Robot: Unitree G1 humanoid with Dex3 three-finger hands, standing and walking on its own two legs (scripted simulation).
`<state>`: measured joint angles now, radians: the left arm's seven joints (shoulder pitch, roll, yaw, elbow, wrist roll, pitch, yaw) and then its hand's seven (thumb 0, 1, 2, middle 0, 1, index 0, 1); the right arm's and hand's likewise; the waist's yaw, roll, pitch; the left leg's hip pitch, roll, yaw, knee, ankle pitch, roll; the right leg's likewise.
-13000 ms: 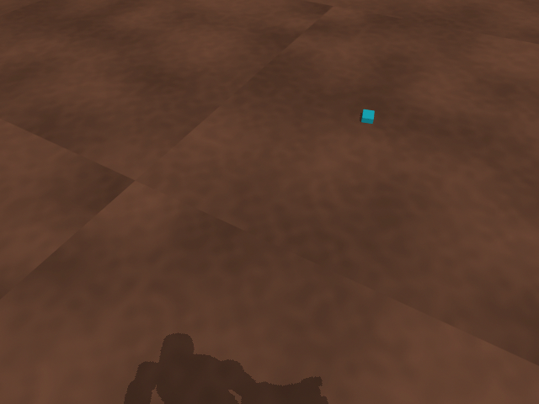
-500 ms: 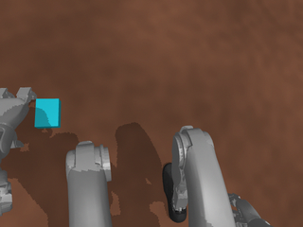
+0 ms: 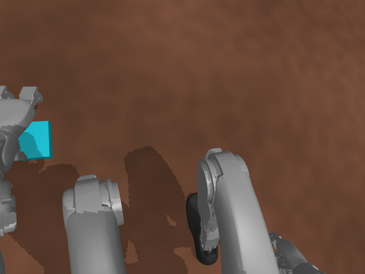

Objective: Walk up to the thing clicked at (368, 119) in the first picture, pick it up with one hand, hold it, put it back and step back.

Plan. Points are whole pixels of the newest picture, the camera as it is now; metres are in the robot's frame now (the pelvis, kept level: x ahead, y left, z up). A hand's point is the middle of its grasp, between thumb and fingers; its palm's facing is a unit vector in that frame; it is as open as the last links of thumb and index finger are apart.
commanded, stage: approach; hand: left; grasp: from above
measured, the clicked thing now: (35, 140) +0.44 +0.28 -0.30
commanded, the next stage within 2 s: close in in 0.96 s
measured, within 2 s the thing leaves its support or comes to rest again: neither
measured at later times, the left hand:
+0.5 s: hand out of the picture +0.40 +0.32 -0.17, palm faces -0.51 -0.03 -0.86, open 13.7 cm
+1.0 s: hand (20, 131) +0.44 +0.28 -0.19, palm faces -0.46 -0.02 -0.89, open 13.5 cm
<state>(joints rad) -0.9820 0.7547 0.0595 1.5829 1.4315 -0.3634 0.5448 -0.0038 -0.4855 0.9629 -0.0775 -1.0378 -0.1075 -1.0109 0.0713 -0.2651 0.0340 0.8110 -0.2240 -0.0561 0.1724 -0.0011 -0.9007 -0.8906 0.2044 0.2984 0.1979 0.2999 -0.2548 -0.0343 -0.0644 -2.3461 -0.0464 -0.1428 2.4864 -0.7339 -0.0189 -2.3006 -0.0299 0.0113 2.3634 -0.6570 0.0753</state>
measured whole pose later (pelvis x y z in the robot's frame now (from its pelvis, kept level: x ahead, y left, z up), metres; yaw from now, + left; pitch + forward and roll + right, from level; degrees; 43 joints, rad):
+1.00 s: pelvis -0.01 +0.01 +0.00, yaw -2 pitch +33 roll -10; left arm -0.95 0.78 0.13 1.59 1.42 -0.25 0.52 0.00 -0.40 0.87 -0.08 -1.07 -0.15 -1.00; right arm 0.15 -0.27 0.07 0.75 -0.21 -0.06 0.20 0.00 -0.90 -0.89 0.20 0.30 0.20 0.30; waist -0.31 -0.01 -0.05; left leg -2.37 -0.04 -0.15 2.49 -0.71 0.00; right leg -2.31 -0.02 0.00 2.35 -0.63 0.06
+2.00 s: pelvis +0.00 +0.01 -0.02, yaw -4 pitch +30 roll -13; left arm -0.90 0.91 0.19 1.68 1.41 -0.37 0.60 0.00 -0.40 0.88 -0.07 -1.06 -0.12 -1.01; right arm 0.11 -0.29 0.14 0.76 -0.31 -0.14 0.28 0.00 -0.90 -0.90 0.20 0.30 0.20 0.30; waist -0.33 -0.08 0.08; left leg -2.36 -0.04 -0.22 2.60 -0.78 -0.02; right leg -2.29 0.01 -0.04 2.42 -0.66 0.10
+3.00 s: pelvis +0.00 +0.01 -0.02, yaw -7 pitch +27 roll -15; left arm -0.93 0.89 0.06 1.75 1.43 -0.33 0.74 0.00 -0.42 0.92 -0.09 -1.03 -0.12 -1.01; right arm 0.03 -0.33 0.21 0.76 -0.33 -0.23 0.33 0.00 -0.90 -0.90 0.20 0.30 0.20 0.30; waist -0.34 -0.10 0.11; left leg -2.33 -0.03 -0.25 2.62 -0.78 0.00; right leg -2.25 0.03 -0.07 2.39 -0.64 0.08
